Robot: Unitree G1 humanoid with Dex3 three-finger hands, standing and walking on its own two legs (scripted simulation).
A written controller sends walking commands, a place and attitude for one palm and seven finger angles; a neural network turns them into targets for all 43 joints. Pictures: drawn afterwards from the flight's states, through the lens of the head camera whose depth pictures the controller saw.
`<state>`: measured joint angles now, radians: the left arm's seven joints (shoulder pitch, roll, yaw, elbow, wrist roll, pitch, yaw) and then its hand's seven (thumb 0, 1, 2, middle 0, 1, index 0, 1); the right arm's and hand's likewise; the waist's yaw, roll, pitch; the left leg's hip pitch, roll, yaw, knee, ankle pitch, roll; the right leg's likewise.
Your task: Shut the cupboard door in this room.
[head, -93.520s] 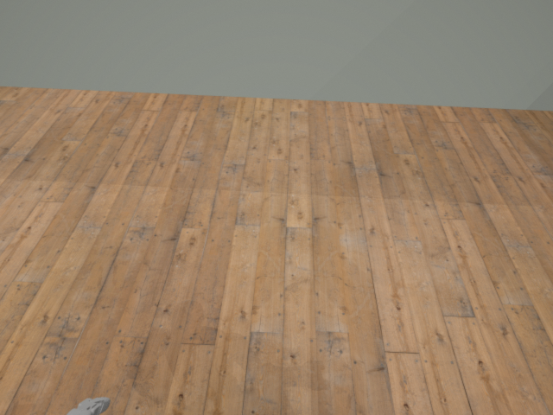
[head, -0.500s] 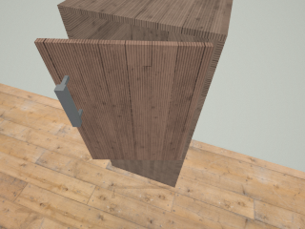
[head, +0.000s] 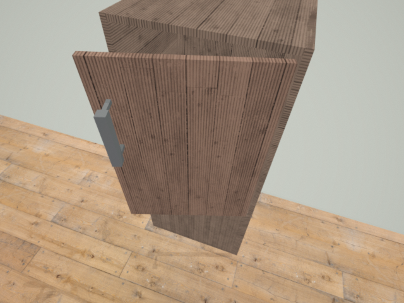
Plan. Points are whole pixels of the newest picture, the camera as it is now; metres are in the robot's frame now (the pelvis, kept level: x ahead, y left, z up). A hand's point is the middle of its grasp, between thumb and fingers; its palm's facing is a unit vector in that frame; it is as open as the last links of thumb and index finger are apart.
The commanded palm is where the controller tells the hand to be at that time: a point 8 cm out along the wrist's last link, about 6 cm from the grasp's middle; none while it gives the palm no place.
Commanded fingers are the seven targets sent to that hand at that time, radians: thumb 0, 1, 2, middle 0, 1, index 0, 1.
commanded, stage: look again from close up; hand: left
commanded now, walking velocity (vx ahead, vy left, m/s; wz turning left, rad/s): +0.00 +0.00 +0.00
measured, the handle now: (113, 134) +0.43 +0.24 +0.09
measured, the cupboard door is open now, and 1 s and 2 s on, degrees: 19 19 19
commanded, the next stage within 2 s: raise the hand and make a fist in 0.02 s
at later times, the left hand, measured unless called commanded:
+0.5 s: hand out of the picture +0.13 +0.17 -0.04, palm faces +0.03 -1.00 +0.01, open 6.4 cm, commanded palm +0.10 +0.23 -0.02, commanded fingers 0.00 0.90 0.90 -0.55 -0.68 -0.55 -0.68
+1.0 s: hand (97, 284) +0.15 +0.19 +0.02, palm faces +0.11 -0.99 -0.06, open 4.0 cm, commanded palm +0.12 +0.24 +0.03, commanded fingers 0.00 0.90 0.90 -1.01 -1.18 -1.01 -1.18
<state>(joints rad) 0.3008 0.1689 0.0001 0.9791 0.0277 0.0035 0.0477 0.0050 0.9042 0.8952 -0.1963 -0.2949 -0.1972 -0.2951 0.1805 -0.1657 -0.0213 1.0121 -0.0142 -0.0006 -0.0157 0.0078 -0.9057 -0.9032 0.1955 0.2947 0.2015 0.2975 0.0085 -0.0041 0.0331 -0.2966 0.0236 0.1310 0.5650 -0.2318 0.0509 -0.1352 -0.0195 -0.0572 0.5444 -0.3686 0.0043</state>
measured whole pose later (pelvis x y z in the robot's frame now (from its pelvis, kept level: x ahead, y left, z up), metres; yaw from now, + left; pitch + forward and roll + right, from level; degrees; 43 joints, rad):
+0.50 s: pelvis -0.07 +0.00 -0.08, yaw +2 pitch +7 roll -1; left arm 0.43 0.19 0.05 0.06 -0.22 -0.43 -0.20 0.01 0.90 0.90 -0.37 -0.49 -0.38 -0.49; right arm 0.20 -0.26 -0.02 0.53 0.04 -0.25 0.01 0.02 -0.90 -0.90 0.20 0.30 0.20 0.30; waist 0.01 -0.01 -0.12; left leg -0.88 -0.04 0.04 1.12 -0.38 0.06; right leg -0.78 0.02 -0.03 1.17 -0.51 -0.03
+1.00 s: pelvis -0.04 -0.01 -0.06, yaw +4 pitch +6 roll -3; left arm 0.48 0.27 0.13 -0.16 -0.28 -0.27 -0.15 0.02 0.90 0.90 -0.83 -0.98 -0.83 -0.99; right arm 0.32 -0.25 0.05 0.55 0.05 -0.27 -0.07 0.02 -0.90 -0.90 0.20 0.30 0.21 0.30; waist -0.01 0.06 -0.10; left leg -0.77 -0.02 -0.03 1.02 -0.35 0.04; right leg -0.63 0.07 -0.08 0.99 -0.47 -0.04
